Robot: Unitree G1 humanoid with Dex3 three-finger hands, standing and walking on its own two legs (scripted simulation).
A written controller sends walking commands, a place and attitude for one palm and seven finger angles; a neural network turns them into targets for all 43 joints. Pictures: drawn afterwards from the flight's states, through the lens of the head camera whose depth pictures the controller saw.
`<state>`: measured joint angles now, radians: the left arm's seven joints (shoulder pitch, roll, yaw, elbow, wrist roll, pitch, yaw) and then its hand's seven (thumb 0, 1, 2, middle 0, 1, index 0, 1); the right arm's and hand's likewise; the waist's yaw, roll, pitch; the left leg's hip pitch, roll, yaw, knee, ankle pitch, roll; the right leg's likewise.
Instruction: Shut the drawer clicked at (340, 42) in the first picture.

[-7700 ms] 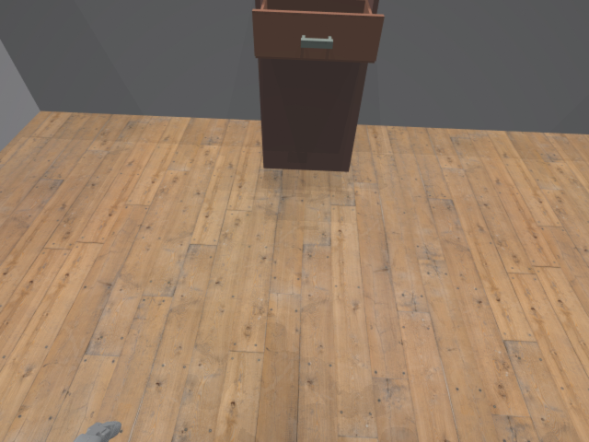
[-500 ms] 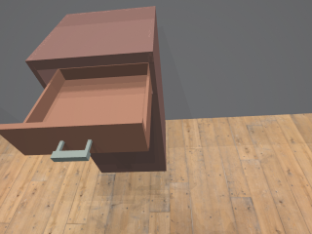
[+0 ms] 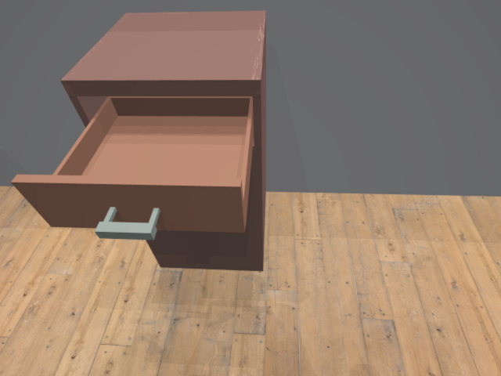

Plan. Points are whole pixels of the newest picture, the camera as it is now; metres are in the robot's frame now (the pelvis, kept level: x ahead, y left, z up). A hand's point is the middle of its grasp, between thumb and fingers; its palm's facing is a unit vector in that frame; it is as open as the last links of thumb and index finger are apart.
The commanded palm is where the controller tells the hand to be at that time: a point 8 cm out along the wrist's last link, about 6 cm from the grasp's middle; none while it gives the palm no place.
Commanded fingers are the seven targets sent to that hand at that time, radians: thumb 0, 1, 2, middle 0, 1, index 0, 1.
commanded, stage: shuffle to correct the standing spot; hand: left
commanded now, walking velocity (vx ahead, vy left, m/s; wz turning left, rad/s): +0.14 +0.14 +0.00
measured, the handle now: (130, 221) +0.37 +0.25 +0.03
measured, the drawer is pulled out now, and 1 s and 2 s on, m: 0.28 0.28 0.28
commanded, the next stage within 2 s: come to a stop and stand still in 0.10 s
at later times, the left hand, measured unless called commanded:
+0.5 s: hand out of the picture +0.05 +0.23 -0.17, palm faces +0.07 -0.97 -0.22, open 7.3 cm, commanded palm none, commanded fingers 0.00 0.90 0.90 -0.20 -0.30 -0.20 -0.30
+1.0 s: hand out of the picture +0.04 +0.20 -0.16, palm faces +0.03 -0.97 -0.24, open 7.3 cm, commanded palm none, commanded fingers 0.00 0.90 0.90 -0.20 -0.30 -0.20 -0.30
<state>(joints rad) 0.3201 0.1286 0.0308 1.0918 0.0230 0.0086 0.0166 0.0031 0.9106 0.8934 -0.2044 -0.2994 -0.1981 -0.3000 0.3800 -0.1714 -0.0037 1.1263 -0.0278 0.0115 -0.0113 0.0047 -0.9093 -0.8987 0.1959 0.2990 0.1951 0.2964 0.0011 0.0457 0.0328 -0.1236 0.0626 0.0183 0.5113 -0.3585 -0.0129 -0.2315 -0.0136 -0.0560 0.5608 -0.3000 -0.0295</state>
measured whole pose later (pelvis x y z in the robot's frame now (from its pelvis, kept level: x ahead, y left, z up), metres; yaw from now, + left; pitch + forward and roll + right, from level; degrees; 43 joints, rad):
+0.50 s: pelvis +0.04 +0.05 +0.00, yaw +1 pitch -1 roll +1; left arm 0.27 0.13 0.03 1.09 0.01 0.01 0.04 0.01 0.93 0.89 -0.20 -0.30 -0.19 -0.30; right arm 0.30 -0.12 0.01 1.09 -0.04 -0.03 -0.05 0.03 -0.94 -0.90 0.20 0.30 0.20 0.30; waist -0.01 0.01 0.05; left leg -0.16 -0.01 0.07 0.50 -0.31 0.01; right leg -0.29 -0.03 -0.05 0.70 -0.39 -0.01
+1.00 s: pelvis +0.02 +0.02 +0.01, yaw +0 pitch -2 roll +1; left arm 0.26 0.15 0.01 1.10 0.01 -0.01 0.03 0.01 0.94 0.89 -0.20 -0.30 -0.20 -0.30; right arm 0.30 -0.13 0.00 1.13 -0.02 0.00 -0.02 0.00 -0.91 -0.90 0.20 0.30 0.20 0.30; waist -0.01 0.03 0.03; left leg -0.13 0.04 0.06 0.39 -0.23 -0.04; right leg -0.21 0.03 -0.06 0.45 -0.21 -0.07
